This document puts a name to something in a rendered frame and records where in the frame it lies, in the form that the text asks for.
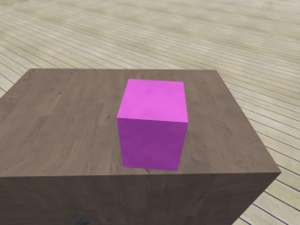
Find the left robot hand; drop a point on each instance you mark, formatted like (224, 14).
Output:
(80, 221)

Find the carton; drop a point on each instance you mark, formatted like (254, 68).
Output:
(152, 124)

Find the pedestal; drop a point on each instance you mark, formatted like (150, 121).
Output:
(60, 153)

